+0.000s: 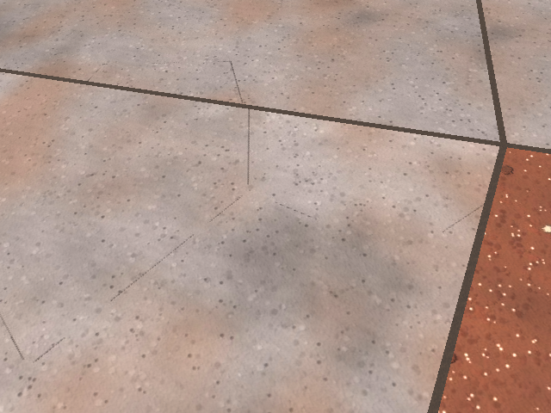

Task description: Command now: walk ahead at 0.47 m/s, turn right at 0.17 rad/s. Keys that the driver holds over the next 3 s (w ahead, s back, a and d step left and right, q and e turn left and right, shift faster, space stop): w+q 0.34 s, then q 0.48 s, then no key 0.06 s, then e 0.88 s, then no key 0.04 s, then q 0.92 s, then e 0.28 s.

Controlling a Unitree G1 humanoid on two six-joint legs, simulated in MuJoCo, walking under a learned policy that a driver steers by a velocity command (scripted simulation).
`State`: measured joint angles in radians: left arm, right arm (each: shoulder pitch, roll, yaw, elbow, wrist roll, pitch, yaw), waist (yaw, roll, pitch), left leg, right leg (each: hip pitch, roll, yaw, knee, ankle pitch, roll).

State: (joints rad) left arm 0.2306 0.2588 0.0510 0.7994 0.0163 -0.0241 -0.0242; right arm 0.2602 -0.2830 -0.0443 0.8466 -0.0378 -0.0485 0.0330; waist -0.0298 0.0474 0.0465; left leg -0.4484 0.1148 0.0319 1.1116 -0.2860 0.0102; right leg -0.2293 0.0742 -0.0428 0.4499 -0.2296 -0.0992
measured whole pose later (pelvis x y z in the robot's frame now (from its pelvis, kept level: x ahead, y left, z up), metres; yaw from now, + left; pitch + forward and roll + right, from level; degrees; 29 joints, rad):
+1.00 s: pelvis +0.42 -0.02 +0.00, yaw +27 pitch +0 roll +1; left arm 0.17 0.26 -0.01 0.75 0.02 -0.02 0.04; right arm 0.23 -0.32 -0.07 0.81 -0.02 0.04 -0.03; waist -0.02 0.03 0.05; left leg -0.28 -0.18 -0.18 0.81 -0.54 0.03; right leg -0.31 0.03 0.05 0.51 -0.20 -0.05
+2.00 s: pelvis +0.39 -0.05 +0.00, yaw +1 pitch -2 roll +1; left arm 0.11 0.21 -0.01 0.79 0.02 0.02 0.02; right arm 0.28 -0.28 -0.04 0.87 -0.01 0.06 0.00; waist -0.05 0.05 0.07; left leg -0.33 0.02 -0.03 0.83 -0.44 -0.01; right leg -0.14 0.04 -0.05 0.41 -0.25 -0.07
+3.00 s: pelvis +0.36 -0.02 +0.00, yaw +24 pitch +0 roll +0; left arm 0.22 0.25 0.02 0.85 0.01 0.04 0.02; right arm 0.20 -0.24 -0.01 0.81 -0.02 0.02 -0.03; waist 0.01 0.02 0.03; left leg -0.22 -0.11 -0.10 0.49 -0.26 0.06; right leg -0.21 0.04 0.05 0.47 -0.23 -0.03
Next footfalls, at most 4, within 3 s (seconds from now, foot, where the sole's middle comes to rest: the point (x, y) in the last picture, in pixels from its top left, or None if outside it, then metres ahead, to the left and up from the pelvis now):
0.40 left None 0.37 0.06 -0.78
0.92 right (332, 383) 0.54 -0.07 -0.78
1.38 left None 0.41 0.09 -0.78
1.84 right None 0.41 -0.13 -0.78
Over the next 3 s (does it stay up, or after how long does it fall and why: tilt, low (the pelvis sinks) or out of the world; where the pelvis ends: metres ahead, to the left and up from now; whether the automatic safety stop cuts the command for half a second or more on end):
stays up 0.36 -0.02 0.00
